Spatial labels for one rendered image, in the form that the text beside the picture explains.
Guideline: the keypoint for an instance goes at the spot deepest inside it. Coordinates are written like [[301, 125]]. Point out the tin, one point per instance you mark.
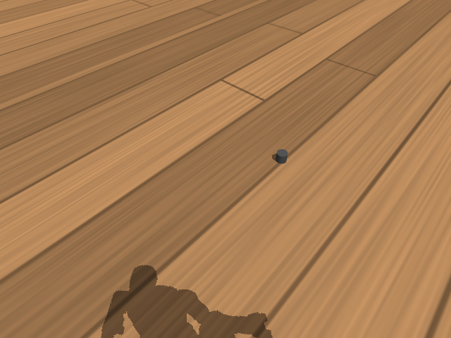
[[281, 156]]

